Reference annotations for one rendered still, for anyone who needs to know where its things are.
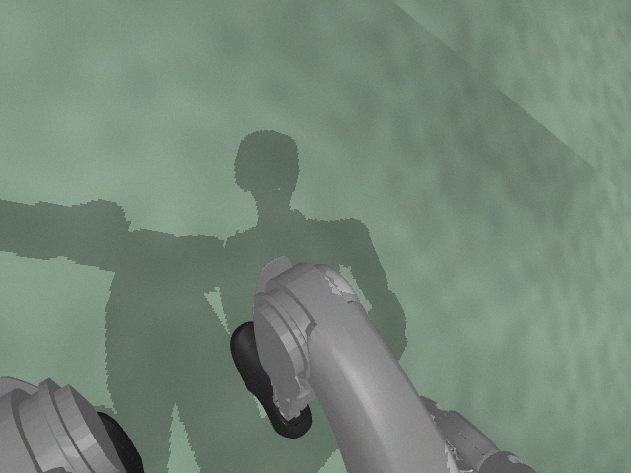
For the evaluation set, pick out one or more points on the left robot foot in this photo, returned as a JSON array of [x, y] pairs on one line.
[[125, 449]]

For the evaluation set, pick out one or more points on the right robot foot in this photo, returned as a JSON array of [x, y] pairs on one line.
[[245, 355]]

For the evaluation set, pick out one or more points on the right robot arm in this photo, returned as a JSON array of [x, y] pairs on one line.
[[504, 462]]

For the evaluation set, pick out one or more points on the right robot hand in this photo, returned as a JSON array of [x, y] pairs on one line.
[[462, 437]]

